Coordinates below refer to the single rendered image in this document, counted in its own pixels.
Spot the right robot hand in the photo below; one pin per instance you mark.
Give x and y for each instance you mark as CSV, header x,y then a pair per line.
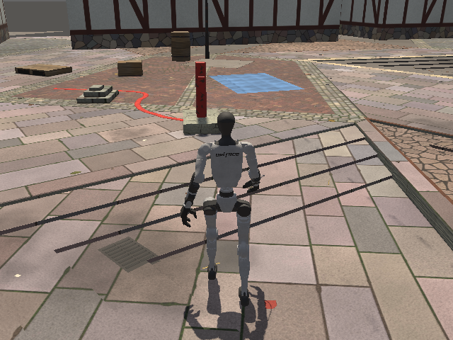
x,y
248,184

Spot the left robot upper arm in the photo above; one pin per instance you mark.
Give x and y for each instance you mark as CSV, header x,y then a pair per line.
x,y
200,163

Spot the left robot hand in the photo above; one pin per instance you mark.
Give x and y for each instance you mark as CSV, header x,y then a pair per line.
x,y
183,214

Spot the right robot forearm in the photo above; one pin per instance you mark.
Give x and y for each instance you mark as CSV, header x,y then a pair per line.
x,y
256,181

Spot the humanoid robot torso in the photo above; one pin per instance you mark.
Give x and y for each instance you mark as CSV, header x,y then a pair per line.
x,y
226,165

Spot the left robot shin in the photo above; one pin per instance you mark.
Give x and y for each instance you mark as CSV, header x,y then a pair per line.
x,y
211,249

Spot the left robot forearm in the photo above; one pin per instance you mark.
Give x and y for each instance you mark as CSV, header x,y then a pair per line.
x,y
192,191

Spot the right robot upper arm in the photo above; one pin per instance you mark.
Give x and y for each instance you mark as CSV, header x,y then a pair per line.
x,y
251,159

